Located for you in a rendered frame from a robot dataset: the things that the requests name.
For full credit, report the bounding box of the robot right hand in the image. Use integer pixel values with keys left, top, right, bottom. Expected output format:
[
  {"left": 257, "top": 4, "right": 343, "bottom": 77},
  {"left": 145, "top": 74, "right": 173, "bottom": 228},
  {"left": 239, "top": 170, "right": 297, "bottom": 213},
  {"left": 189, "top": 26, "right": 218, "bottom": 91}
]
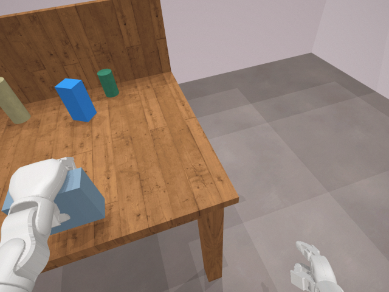
[{"left": 291, "top": 241, "right": 337, "bottom": 292}]

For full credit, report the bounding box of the robot left hand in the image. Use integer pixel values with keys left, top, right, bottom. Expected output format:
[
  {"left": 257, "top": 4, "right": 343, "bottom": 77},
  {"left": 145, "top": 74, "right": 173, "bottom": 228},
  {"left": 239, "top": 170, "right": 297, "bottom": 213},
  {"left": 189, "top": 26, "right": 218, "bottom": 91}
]
[{"left": 9, "top": 157, "right": 76, "bottom": 228}]

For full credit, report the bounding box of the sponge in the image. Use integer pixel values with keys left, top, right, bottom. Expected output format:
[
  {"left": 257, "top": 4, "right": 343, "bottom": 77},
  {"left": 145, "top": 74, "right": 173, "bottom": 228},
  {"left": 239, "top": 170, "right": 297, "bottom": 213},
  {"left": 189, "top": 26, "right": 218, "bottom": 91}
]
[{"left": 1, "top": 167, "right": 105, "bottom": 235}]

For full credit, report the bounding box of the robot left forearm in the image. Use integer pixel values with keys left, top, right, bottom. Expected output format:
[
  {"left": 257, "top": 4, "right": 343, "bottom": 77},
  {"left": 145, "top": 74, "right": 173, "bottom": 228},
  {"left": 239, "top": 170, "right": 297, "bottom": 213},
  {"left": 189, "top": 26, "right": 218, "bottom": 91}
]
[{"left": 0, "top": 196, "right": 55, "bottom": 292}]

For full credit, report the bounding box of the table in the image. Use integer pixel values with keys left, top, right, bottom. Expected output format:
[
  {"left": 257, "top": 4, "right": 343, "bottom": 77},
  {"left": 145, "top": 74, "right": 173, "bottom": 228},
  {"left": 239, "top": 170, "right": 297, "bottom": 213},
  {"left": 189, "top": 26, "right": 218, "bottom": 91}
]
[{"left": 0, "top": 0, "right": 239, "bottom": 282}]

